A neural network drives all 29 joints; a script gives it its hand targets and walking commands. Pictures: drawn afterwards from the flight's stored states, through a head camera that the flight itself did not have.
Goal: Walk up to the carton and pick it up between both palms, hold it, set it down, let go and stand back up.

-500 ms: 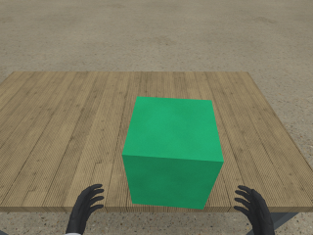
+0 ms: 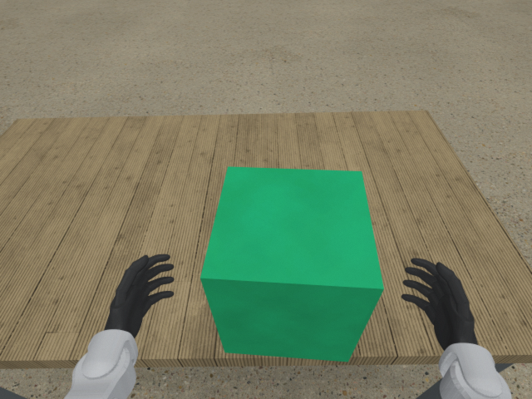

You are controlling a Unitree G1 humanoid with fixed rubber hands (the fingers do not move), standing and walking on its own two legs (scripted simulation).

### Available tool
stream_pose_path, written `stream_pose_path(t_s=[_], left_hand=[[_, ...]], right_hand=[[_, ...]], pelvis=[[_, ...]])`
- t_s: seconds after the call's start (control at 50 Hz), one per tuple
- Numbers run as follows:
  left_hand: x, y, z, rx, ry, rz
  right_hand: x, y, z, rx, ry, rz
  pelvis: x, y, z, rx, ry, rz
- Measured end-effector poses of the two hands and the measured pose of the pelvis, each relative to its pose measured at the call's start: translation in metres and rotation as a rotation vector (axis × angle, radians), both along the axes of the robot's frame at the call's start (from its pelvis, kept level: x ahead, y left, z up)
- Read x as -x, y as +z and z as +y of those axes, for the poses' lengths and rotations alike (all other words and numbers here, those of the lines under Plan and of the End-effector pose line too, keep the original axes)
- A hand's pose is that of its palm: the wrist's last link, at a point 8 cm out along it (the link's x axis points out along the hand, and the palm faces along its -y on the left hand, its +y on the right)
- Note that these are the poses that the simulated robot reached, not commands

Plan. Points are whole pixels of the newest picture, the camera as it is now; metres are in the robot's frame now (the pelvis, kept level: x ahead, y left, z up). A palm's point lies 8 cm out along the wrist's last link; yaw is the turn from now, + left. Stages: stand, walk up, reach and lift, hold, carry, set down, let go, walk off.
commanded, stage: reach and lift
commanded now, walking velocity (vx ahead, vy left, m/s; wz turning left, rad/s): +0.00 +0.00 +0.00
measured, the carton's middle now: (289, 266) +0.33 +0.01 +0.02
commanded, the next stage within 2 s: none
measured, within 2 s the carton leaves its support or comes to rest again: neither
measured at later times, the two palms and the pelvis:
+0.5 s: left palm (132, 250) +0.28 +0.22 +0.12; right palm (461, 264) +0.28 -0.21 +0.12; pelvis -0.01 -0.01 +0.00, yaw +0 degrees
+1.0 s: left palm (141, 184) +0.36 +0.21 +0.17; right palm (459, 197) +0.35 -0.21 +0.17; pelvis -0.02 +0.00 +0.00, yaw +0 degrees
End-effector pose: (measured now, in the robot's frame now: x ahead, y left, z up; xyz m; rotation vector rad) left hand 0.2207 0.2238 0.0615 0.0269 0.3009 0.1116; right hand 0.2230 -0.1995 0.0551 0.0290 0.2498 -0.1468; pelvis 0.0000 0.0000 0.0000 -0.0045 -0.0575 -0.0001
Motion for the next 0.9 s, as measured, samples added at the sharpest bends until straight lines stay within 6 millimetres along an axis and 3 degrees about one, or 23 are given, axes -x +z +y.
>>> stream_pose_path(t_s=[0.24,0.64,0.9], left_hand=[[-0.032,0.03,-0.001,-0.008,-0.003,-0.031],[-0.088,0.077,-0.007,0.022,-0.014,-0.037],[-0.125,0.107,-0.01,0.01,-0.025,-0.043]], right_hand=[[-0.031,0.031,-0.003,-0.017,0.012,-0.056],[-0.078,0.078,-0.008,-0.02,0.019,-0.073],[-0.114,0.105,-0.009,-0.015,0.037,-0.069]], pelvis=[[-0.002,0.0,-0.005,0.003,0.002,-0.004],[0.018,0.0,-0.005,-0.003,-0.01,0.031],[0.019,-0.001,-0.004,0.0,-0.005,0.054]])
